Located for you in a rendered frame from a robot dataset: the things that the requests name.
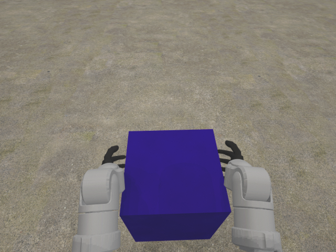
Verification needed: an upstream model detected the carton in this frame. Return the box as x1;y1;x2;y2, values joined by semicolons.
120;129;231;242

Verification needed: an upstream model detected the robot left forearm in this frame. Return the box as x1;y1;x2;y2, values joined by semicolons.
71;163;125;252

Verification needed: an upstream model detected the robot right hand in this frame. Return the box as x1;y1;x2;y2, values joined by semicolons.
218;140;244;178

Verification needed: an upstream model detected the robot left hand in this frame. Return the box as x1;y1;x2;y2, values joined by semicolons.
102;145;126;168

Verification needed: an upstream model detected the robot right forearm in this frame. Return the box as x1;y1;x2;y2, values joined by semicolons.
224;159;282;252

